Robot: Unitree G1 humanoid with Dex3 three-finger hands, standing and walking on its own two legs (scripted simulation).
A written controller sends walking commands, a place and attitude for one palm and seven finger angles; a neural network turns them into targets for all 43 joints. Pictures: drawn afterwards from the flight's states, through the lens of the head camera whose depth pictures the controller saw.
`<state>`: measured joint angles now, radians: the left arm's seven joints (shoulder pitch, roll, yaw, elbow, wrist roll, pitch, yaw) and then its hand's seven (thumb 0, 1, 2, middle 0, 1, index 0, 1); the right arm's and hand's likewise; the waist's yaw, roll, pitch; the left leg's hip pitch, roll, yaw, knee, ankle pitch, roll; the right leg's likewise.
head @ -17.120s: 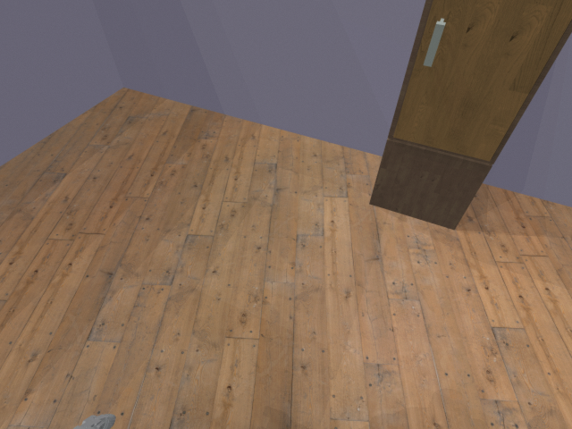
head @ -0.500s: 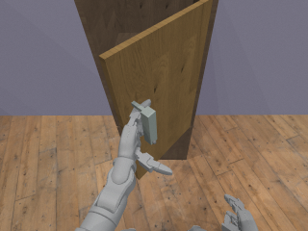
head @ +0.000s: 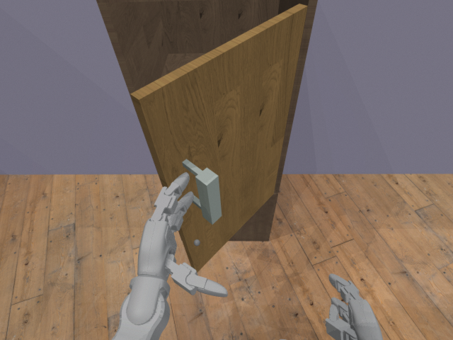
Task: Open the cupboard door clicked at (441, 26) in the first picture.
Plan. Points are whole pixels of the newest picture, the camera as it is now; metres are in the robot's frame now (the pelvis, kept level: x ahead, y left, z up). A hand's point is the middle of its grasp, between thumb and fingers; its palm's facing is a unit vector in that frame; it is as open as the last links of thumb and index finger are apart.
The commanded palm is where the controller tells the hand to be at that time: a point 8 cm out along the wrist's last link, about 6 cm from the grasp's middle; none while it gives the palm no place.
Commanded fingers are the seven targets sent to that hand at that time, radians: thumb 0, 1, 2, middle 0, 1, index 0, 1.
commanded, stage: slide the hand sideways off the handle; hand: left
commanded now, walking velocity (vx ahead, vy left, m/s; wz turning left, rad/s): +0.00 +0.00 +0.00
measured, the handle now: (200, 191) +0.35 +0.07 +0.08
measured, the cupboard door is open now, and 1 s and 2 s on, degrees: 48 48 48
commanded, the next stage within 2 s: draw the hand back to the body in 0.42 s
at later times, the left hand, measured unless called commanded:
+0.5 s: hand (161, 274) +0.21 +0.11 +0.07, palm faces +0.02 -1.00 -0.03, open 16.3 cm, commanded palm +0.18 +0.16 +0.07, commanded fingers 0.00 -0.50 0.30 -0.15 -0.30 -0.15 -0.30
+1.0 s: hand (106, 269) +0.19 +0.18 +0.11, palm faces +0.06 -1.00 -0.06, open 16.3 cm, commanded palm +0.16 +0.23 +0.13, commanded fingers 0.00 -0.32 0.38 -0.16 -0.30 -0.16 -0.30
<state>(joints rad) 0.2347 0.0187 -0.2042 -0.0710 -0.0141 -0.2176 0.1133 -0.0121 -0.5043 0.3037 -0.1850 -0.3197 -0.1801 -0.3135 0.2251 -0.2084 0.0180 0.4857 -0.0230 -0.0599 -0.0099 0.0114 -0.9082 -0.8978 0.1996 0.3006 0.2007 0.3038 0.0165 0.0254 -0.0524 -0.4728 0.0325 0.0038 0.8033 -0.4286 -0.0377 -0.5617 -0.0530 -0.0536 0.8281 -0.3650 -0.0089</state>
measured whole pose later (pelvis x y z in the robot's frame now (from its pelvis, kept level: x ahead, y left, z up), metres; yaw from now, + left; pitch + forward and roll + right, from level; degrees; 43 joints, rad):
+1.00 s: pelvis +0.00 +0.01 +0.00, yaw +1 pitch +3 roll -1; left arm 0.50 0.19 0.08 -0.39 -0.22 -0.11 -0.13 -0.01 -0.49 0.31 -0.15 -0.30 -0.15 -0.30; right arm 0.27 -0.23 0.05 0.48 0.03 -0.21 -0.07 0.01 -0.91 -0.90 0.20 0.30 0.20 0.30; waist 0.04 0.05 -0.07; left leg -0.45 0.03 -0.03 0.86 -0.46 -0.02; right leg -0.50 -0.05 -0.08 0.82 -0.38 0.01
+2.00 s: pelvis +0.02 +0.02 +0.04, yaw -1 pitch -5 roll -1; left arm 0.45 0.31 0.33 -0.37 -0.03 -0.10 0.11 0.01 0.86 0.89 -0.21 -0.30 -0.20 -0.30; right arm 0.19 -0.22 0.01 0.66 -0.02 -0.14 -0.08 0.01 -0.91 -0.90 0.20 0.30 0.20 0.30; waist 0.08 0.06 0.05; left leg -0.02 0.04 0.02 0.38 -0.27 -0.02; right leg -0.09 -0.03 -0.05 0.37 -0.19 0.02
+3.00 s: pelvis -0.08 +0.03 +0.02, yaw -1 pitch -1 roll +0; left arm 0.51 0.39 0.45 -0.54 0.00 -0.23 0.16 0.01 0.88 0.90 -0.21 -0.30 -0.21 -0.30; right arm 0.21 -0.21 0.01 0.58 -0.01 -0.10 -0.09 0.01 -0.90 -0.90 0.20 0.30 0.20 0.30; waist 0.01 -0.02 0.07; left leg -0.41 0.01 0.02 0.66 -0.27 0.02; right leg -0.43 -0.06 -0.03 0.54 -0.10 0.03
